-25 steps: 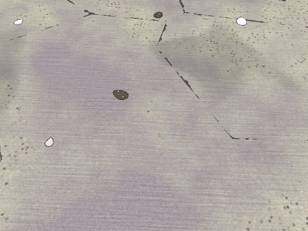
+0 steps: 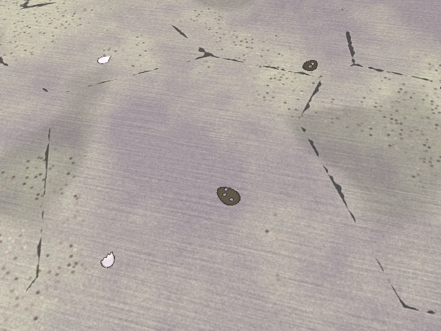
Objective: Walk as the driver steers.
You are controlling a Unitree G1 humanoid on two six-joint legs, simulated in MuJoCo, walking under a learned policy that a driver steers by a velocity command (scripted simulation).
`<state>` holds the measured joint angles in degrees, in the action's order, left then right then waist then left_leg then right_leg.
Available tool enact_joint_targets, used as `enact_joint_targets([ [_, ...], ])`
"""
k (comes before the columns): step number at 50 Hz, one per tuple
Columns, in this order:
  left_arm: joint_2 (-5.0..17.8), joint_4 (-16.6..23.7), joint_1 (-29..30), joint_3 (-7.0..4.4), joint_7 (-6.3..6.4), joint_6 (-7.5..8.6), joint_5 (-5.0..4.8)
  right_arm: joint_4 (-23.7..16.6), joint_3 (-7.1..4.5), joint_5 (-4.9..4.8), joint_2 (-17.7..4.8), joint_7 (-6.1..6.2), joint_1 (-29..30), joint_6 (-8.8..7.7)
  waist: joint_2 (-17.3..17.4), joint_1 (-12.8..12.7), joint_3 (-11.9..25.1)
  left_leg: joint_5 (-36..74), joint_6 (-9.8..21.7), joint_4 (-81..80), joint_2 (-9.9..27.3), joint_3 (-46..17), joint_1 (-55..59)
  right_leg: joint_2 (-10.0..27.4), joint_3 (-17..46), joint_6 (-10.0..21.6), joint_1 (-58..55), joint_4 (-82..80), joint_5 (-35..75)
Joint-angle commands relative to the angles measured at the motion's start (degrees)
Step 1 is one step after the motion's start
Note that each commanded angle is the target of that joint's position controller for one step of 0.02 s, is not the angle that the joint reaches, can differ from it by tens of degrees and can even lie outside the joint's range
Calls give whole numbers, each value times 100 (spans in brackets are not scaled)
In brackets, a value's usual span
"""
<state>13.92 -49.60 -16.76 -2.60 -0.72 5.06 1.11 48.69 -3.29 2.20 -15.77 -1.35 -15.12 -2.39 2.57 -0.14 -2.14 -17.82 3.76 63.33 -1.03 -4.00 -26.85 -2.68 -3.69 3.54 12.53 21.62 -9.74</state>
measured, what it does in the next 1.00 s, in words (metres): walks ahead: left foot, then right foot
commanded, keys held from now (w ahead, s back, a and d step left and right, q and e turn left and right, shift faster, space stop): w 0.86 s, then no key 0.14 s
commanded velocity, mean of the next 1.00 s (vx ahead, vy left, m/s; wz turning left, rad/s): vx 0.48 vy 0.00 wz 0.04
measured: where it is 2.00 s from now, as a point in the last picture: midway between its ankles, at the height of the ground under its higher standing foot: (237, 293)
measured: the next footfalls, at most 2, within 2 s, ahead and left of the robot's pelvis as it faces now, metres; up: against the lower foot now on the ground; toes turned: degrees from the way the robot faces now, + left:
left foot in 0.32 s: +0.32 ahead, +0.12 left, +0.00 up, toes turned +4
right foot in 0.88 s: +0.62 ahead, -0.06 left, +0.00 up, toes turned -4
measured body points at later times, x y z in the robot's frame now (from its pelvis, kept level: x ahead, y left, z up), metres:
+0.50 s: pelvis +0.26 +0.05 +0.00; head +0.27 +0.07 +0.45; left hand +0.30 +0.31 -0.15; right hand +0.34 -0.21 -0.12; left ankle +0.28 +0.12 -0.74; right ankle +0.21 -0.09 -0.66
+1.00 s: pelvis +0.52 +0.01 -0.01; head +0.55 -0.01 +0.44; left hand +0.64 +0.26 -0.13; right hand +0.51 -0.25 -0.16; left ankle +0.39 +0.13 -0.65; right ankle +0.58 -0.06 -0.74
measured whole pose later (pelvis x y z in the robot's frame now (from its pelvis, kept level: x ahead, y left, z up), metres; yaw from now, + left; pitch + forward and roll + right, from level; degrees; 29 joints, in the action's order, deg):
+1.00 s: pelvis +0.52 +0.01 -0.01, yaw +0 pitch +0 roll +1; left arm 13.1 -50.3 -8.7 -2.4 -0.4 4.0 0.9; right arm 56.7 -2.3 0.6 -12.8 0.7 -19.5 -3.6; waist 0.9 1.5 -4.3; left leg -23.7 3.1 65.3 -1.3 -0.4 -17.5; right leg -1.1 -6.3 5.5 19.0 28.2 -6.1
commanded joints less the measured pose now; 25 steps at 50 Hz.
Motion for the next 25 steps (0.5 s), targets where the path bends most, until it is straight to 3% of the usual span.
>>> enact_joint_targets([
  [1, 599, 129, -247, -113, -14, 156, -54, -261, -15, 42, -226, -72, -188, 41, -747, 135, 139, 391, -120, -284, 359, 66, -752, 1525, 1404, 841, -543, -1288, 1168],
  [4, 572, -10, -513, -102, -13, 111, -71, -520, 80, 25, -112, -119, 640, 21, -682, -25, -72, 1024, -259, -1213, 560, 377, -1004, 1331, 1033, 783, -588, -1496, 1176],
  [7, 650, -139, -791, -115, -16, 102, -78, -692, 179, -21, 18, -138, 1256, -14, -712, -197, -126, 1479, -292, -2206, 505, 628, -703, 1245, 745, 691, -654, -1441, 1612],
  [10, 729, -258, -1039, -124, -1, 71, -51, -798, 194, -50, -51, -109, 1625, -38, -729, -306, -145, 1463, -211, -2750, 388, 758, -484, 1389, 721, 660, -990, -1243, 1976],
  [13, 803, -347, -1056, -138, 43, 13, -21, -844, 159, -40, -158, -62, 1642, -75, -761, -215, -154, 1002, -2, -3120, 261, 783, -179, 1595, 765, 600, -1372, -863, 2604],
  [15, 853, -385, -946, -144, 65, -38, -44, -559, 80, 13, -254, 3, 794, -141, -650, 208, 253, 893, 206, -3680, -46, 910, 991, 1448, 540, 456, -1410, 236, 3793],
  [16, 755, -362, -942, -105, 70, -52, -67, -252, -12, 89, -462, 61, -105, -206, -442, 539, 796, 972, 388, -3804, 93, 711, 2271, 1199, 324, 334, -899, 1288, 3485],
  [17, 410, -82, -933, 7, 51, -34, -165, -130, -146, 229, -971, 142, -1029, -244, 308, 824, 1567, 369, 814, -3950, 1554, -1006, 3887, 796, 11, 130, 556, 3086, 1569],
  [18, 199, -40, -1402, 24, 59, -53, -192, -57, -258, 114, -1343, 135, -1163, -173, 1260, 592, 1934, 324, 1399, -4619, 2663, -3221, 4526, -70, 34, 33, 2058, 4621, -2124],
  [19, 737, -82, -918, -128, 95, -113, -34, -76, -193, -92, -962, 106, -792, -124, 328, 521, 1238, 7, 1263, -4693, 2328, -2865, 3945, 282, 602, 115, 2503, 4955, -1830],
  [20, 617, 24, -592, -115, 44, -79, -34, -131, -101, -121, -644, 86, -308, -136, 194, 328, 550, 260, 1123, -4875, 2071, -2096, 3171, 491, 631, 135, 2554, 4798, -1331],
  [21, 496, 25, -460, -92, 15, -73, -37, -141, -40, -97, -415, 64, -81, -176, 58, 182, 299, 799, 947, -5054, 1778, -1564, 2681, 661, 618, 123, 2350, 4490, -1009],
  [22, 444, -16, -444, -95, -17, -142, 31, -102, 2, -130, -269, 73, 62, -200, 76, 21, 131, 917, 721, -5268, 1462, -1133, 2243, 771, 560, 71, 2099, 4263, -836],
  [23, 357, -65, -664, -73, -62, -214, 72, -59, 7, -139, -273, 97, 69, -235, 345, -114, 185, 1116, 743, -5390, 1425, -925, 2004, 808, 530, -11, 1822, 4131, -745],
  [25, 328, -60, -519, -81, -113, -295, 101, 94, -1, -170, -279, 93, -168, -328, 173, -155, 95, 1682, 809, -5535, 1312, -648, 1897, 822, 446, -117, 1841, 4041, -566],
])
Over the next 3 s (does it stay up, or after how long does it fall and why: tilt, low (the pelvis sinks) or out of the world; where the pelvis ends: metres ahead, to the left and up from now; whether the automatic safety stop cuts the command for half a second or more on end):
stays up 0.74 -0.07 -0.02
